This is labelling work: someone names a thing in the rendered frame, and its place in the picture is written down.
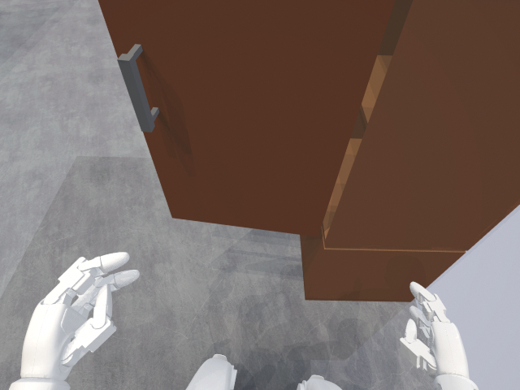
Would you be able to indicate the cupboard door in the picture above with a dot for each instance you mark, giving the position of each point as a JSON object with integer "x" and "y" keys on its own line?
{"x": 257, "y": 101}

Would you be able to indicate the robot right hand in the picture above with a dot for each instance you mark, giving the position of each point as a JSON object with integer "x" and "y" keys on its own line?
{"x": 442, "y": 337}

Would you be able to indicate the robot left thigh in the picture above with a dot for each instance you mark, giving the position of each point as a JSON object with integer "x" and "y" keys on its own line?
{"x": 214, "y": 374}

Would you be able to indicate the handle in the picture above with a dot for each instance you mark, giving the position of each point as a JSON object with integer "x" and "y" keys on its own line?
{"x": 128, "y": 66}

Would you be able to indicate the right robot forearm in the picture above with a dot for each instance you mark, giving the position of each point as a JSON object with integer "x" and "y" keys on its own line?
{"x": 453, "y": 382}

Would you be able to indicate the robot left shin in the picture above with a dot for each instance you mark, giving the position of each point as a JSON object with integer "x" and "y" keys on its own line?
{"x": 219, "y": 356}

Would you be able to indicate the robot left hand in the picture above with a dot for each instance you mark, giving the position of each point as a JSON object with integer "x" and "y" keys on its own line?
{"x": 48, "y": 351}

